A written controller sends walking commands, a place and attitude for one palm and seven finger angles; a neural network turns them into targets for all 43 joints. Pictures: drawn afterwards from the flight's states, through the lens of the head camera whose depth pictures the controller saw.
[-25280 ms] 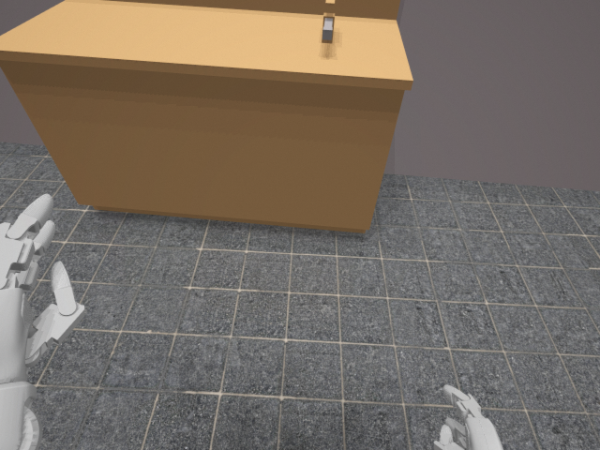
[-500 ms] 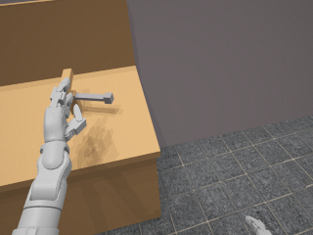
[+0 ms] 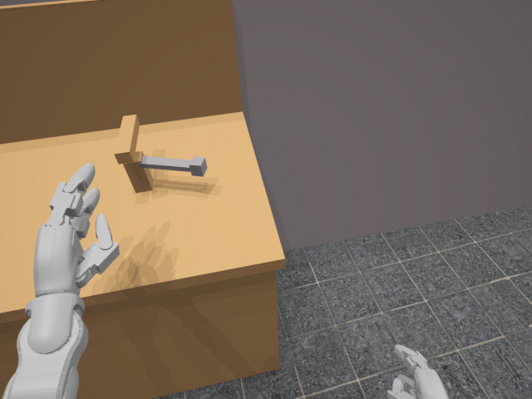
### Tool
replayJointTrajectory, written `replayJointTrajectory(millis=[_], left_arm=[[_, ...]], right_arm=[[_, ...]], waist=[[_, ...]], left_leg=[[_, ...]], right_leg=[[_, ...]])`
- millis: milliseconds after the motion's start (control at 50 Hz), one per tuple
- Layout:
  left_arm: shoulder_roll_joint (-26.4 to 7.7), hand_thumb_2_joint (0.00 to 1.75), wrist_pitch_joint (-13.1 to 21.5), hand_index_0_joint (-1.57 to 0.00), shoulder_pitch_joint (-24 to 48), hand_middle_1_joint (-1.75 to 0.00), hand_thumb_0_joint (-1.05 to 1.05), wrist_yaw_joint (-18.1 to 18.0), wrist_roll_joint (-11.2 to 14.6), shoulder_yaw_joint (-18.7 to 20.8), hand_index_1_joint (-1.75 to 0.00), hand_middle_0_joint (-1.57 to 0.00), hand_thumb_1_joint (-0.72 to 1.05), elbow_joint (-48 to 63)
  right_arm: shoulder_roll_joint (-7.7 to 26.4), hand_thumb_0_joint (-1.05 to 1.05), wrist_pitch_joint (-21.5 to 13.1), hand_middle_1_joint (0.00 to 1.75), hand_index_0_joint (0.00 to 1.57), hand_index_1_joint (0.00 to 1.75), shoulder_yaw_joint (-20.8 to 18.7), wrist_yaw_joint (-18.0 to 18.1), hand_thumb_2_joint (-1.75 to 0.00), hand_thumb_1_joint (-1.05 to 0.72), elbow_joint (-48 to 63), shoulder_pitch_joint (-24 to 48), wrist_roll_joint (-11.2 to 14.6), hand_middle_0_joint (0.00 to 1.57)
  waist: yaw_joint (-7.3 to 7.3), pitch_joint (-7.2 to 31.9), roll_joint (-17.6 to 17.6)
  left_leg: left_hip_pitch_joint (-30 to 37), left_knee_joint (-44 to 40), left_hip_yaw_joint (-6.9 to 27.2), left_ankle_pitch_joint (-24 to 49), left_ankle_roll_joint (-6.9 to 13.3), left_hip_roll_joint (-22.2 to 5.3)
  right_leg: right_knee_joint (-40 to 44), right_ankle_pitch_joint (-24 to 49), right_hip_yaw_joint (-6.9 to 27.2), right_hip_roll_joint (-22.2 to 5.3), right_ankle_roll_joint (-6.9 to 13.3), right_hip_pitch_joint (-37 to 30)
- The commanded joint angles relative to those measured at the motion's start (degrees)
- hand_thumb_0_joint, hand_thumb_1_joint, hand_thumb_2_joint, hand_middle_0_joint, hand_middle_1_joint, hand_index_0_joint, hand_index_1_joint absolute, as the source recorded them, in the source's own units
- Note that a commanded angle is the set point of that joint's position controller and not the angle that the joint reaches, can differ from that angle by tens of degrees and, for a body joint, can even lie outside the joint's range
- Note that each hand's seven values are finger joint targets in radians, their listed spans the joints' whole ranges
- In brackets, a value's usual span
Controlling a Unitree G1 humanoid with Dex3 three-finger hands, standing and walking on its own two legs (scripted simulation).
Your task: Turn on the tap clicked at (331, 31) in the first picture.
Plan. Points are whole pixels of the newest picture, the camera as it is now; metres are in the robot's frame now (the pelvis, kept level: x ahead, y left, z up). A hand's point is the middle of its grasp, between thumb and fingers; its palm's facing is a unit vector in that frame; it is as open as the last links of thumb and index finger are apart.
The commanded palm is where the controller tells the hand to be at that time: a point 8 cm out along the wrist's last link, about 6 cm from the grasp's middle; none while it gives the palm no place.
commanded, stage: draw the hand back beside the body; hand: left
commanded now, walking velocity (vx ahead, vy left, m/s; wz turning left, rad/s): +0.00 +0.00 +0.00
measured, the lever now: (198, 166) +0.51 +0.20 +0.07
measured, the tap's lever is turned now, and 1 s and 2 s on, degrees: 69 69 69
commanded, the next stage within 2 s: step back with the hand held close in 0.50 s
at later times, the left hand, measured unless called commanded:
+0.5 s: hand (92, 275) +0.21 +0.23 +0.15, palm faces +0.43 -0.84 -0.32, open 7.4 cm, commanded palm +0.16 +0.27 +0.16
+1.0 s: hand (79, 292) +0.19 +0.24 +0.15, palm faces +0.35 -0.82 -0.45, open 7.4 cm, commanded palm +0.14 +0.29 +0.17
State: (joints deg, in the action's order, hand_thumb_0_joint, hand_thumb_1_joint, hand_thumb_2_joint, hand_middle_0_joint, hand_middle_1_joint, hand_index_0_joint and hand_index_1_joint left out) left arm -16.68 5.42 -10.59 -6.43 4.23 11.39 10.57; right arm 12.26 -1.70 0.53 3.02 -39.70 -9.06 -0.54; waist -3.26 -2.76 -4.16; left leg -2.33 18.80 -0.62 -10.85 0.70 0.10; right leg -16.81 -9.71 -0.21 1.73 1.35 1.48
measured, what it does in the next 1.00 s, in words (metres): stands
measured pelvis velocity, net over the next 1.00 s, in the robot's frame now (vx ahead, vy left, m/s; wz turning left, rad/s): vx -0.03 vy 0.01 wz -0.01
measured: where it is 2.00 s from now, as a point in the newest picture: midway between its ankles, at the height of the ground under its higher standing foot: outside the picture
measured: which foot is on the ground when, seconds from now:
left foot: down 0.00-1.00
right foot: down 0.00-1.00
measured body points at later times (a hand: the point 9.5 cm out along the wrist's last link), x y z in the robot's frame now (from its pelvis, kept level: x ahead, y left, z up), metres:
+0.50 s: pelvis +0.00 -0.01 +0.00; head -0.02 -0.03 +0.45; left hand +0.18 +0.28 +0.17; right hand +0.19 -0.23 -0.09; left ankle +0.00 +0.11 -0.75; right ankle +0.00 -0.11 -0.75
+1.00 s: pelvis -0.03 +0.01 -0.01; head -0.02 -0.02 +0.44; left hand +0.16 +0.28 +0.17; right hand +0.15 -0.24 -0.10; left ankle +0.00 +0.11 -0.75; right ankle +0.00 -0.11 -0.75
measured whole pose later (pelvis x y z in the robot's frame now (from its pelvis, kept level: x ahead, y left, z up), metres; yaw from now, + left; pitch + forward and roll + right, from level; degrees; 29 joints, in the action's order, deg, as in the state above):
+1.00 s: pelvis -0.03 +0.01 -0.01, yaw -1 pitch +0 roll +0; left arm -20.9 6.5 -27.6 -7.4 3.0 16.9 24.5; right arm 14.4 0.6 -2.1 5.2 -33.3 -9.8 0.4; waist -0.8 -0.3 -4.2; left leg -14.4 25.8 -1.6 -11.3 1.4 0.6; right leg -24.9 -10.4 0.5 1.2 0.3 14.3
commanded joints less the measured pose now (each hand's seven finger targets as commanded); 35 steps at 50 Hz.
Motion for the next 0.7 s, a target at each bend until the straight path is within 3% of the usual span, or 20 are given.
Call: replayJointTrajectory(millis=[0,40,200,240,300,380,400,540,600,620,640,660,680], left_arm=[[-11.3,0.9,4.2,-0.2,6.6,-0.3,0.0,-1.1,-0.5,6.8,-0.3,-0.2,0.9,16.3],[-10.9,0.9,4.6,-0.2,4.2,-0.3,0.0,-1.3,-0.5,7.1,-0.3,-0.2,0.9,17.8],[-12.4,0.9,5.0,-0.2,-7.1,-0.3,0.0,-1.4,-0.2,10.9,-0.3,-0.2,0.9,21.3],[-10.4,0.9,5.2,-0.2,-4.8,-0.3,0.0,-1.4,-0.4,8.6,-0.3,-0.2,0.9,21.6],[-11.2,0.9,5.1,-0.2,-2.6,-0.3,0.0,-1.8,-0.6,8.8,-0.3,-0.2,0.9,20.9],[-11.2,0.9,5.5,-0.2,-2.7,-0.3,0.0,-2.1,-0.7,8.8,-0.3,-0.2,0.9,21.5],[-12.0,0.9,5.4,-0.2,-2.6,-0.3,0.0,-2.2,-0.8,9.5,-0.3,-0.2,0.9,21.5],[-11.1,0.9,5.4,-0.2,-4.9,-0.3,0.0,-1.8,-0.5,9.5,-0.3,-0.2,0.9,20.5],[-12.7,0.9,5.5,-0.2,-4.8,-0.3,0.0,-1.8,-0.4,11.0,-0.3,-0.2,0.9,21.7],[-16.7,0.9,6.2,-0.2,-4.6,-0.3,0.0,-1.4,-0.3,15.1,-0.3,-0.2,0.9,22.6],[-12.7,0.9,6.1,-0.2,-8.2,-0.3,0.0,-0.8,-0.7,12.0,-0.3,-0.2,0.9,19.8],[-11.8,0.9,6.2,-0.2,-10.5,-0.3,0.0,-0.7,-1.0,11.3,-0.3,-0.2,0.9,19.2],[-11.3,0.9,6.2,-0.2,-11.4,-0.3,0.0,-0.8,-1.1,10.7,-0.3,-0.2,0.9,20.3]], right_arm=[[6.7,0.0,-4.0,0.3,0.2,0.3,-2.6,0.3,-0.9,-0.9,9.4,8.2,-0.2,0.2],[6.4,0.0,-4.4,0.3,0.2,0.3,-2.6,0.2,-0.9,-0.9,9.6,8.0,-0.2,0.2],[6.6,0.0,-5.7,0.3,0.2,0.3,-3.3,0.3,-0.9,-0.9,9.8,7.3,-0.4,0.2],[6.3,0.0,-6.2,0.3,0.2,0.3,-3.1,0.5,-0.9,-0.9,9.5,7.5,-0.2,0.2],[6.7,0.0,-6.8,0.3,0.2,0.3,-3.3,0.9,-0.9,-0.9,8.9,7.1,-0.3,0.2],[6.4,0.0,-7.3,0.3,0.2,0.3,-3.1,1.1,-0.9,-0.9,8.9,7.5,-0.4,0.2],[6.5,0.0,-7.4,0.3,0.2,0.3,-3.2,1.1,-0.9,-0.9,8.6,7.4,-0.4,0.2],[6.0,0.0,-7.4,0.3,0.2,0.3,-2.8,0.8,-0.9,-0.9,9.0,7.7,-0.4,0.2],[6.3,0.0,-7.3,0.3,0.2,0.3,-3.1,0.8,-0.9,-0.9,9.2,7.8,-0.5,0.2],[8.5,0.0,-5.8,0.3,0.2,0.3,-3.3,1.0,-0.9,-0.9,12.4,8.1,0.3,0.2],[7.3,0.0,-4.9,0.3,0.2,0.3,-3.0,0.9,-0.9,-0.9,11.8,7.5,0.2,0.2],[6.8,0.0,-4.1,0.3,0.2,0.3,-3.1,0.7,-0.9,-0.9,12.4,6.5,0.4,0.2],[6.6,0.0,-3.6,0.3,0.2,0.3,-3.1,0.8,-0.9,-0.9,12.9,6.0,0.6,0.2]], waist=[[0.03,7.6,-0.1],[0.02,7.0,1.4],[-0.4,5.5,1.0],[0.36,4.3,1.8],[0.73,3.4,2.3],[0.23,5.4,1.8],[0.17,5.1,-0.1],[-0.16,3.9,1.4],[-0.45,4.3,1.1],[1.58,-0.6,0.8],[1.84,1.1,3.2],[1.97,3.8,5.1],[2.17,6.6,4.6]], left_leg=[[1.3,-2.3,0.1,10.9,-0.2,0.1],[0.6,-2.3,0.3,11.0,-0.3,-0.1],[-0.4,-1.2,-0.4,11.0,-0.2,-0.2],[-0.5,-1.1,-0.6,9.7,0.1,-0.2],[-0.3,-1.0,-0.5,7.1,0.3,0.0],[0.3,-0.7,-0.5,8.2,0.5,0.2],[0.3,-0.9,-0.5,8.0,0.3,0.2],[-1.0,-1.1,-0.6,8.7,0.1,0.0],[-1.0,-0.9,-0.6,8.4,0.1,0.0],[-6.7,1.9,0.6,3.6,1.2,-1.2],[-6.9,3.4,1.5,1.9,1.1,-1.2],[-6.4,4.7,1.2,2.3,1.2,-1.3],[-5.6,5.6,0.9,4.2,1.2,-1.5]], right_leg=[[2.2,7.6,-0.3,0.4,0.2,-0.7],[1.9,7.5,-0.5,0.3,0.2,-0.8],[2.0,8.0,-0.1,0.0,-0.1,-0.2],[2.1,6.8,-0.2,-0.1,-0.3,1.2],[3.0,4.1,-0.1,0.0,-0.4,2.5],[2.3,5.1,-0.1,-0.2,-0.3,1.3],[2.5,5.0,0.0,-0.2,-0.2,1.3],[2.1,6.1,-0.1,-0.3,-0.2,0.7],[2.5,5.8,0.2,-0.3,-0.2,0.6],[4.7,5.8,5.1,-3.3,-0.7,9.7],[4.9,3.7,5.4,-5.0,-0.7,10.4],[4.8,2.9,6.0,-5.8,-0.6,10.8],[3.6,5.2,5.8,-6.2,-0.5,10.1]])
